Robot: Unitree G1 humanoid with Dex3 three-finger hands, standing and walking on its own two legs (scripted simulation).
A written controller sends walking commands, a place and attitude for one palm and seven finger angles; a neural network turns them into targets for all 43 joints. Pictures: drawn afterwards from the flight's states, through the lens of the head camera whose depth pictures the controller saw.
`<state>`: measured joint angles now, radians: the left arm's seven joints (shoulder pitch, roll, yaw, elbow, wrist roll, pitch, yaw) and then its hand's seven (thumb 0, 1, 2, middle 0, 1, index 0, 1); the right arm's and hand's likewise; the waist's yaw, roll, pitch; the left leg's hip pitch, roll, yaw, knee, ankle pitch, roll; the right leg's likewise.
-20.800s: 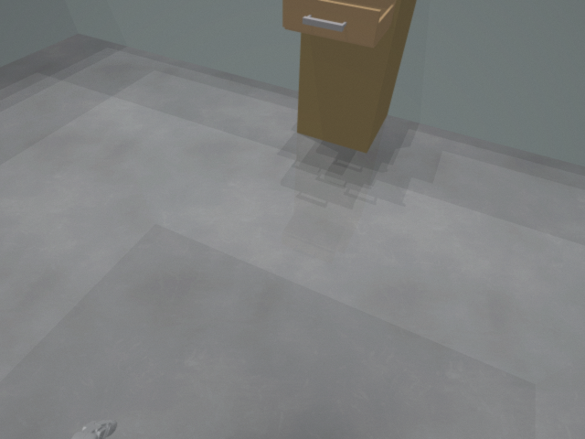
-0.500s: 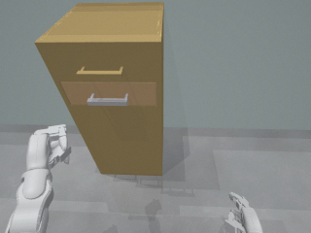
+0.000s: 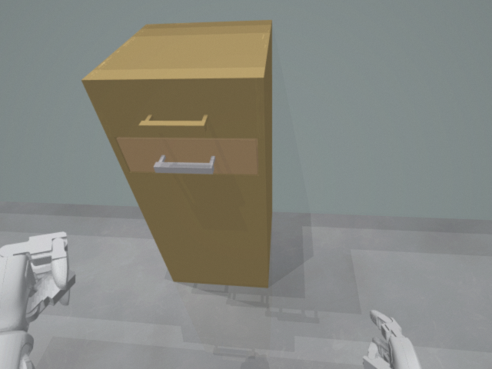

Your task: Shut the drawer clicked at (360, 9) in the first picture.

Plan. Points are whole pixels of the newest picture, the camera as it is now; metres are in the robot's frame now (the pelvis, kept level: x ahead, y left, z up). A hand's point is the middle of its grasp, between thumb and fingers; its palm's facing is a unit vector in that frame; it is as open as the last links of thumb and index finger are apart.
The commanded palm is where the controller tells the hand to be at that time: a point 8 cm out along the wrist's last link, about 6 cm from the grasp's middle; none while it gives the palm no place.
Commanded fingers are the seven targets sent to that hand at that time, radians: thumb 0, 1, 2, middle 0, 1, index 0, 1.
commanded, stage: step back with the hand held close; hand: left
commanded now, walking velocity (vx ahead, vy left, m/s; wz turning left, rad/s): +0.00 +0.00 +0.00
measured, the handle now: (185, 163) +0.63 +0.26 -0.04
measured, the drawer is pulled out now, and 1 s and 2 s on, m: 0.00 0.00 0.00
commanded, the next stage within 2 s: stop stepping back and stand still in 1.38 s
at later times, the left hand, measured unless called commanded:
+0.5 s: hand (61, 285) +0.17 +0.25 +0.15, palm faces +0.29 -0.82 -0.49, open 3.3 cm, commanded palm +0.11 +0.30 +0.17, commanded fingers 0.00 0.90 0.90 -1.40 -1.60 -1.40 -1.60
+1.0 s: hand (8, 343) +0.09 +0.26 +0.16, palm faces +0.38 -0.83 -0.41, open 3.3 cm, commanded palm +0.03 +0.31 +0.17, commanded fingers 0.00 0.90 0.90 -1.40 -1.60 -1.40 -1.60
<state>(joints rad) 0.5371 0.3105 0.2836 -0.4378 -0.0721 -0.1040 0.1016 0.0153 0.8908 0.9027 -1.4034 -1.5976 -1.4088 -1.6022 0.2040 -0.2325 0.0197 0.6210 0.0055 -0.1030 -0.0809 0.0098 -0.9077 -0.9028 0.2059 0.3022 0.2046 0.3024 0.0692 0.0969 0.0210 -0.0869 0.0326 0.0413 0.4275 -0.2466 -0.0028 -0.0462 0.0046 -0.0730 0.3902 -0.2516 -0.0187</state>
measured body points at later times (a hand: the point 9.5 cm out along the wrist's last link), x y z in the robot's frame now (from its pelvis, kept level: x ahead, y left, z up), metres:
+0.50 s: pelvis -0.03 +0.02 +0.00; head -0.01 +0.01 +0.45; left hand +0.14 +0.30 +0.18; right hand +0.14 -0.23 -0.09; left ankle +0.00 +0.12 -0.74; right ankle -0.02 -0.10 -0.74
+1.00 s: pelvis -0.10 +0.04 -0.02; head -0.08 +0.05 +0.43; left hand +0.07 +0.31 +0.18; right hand +0.07 -0.21 -0.10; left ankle -0.01 +0.12 -0.74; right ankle -0.02 -0.10 -0.74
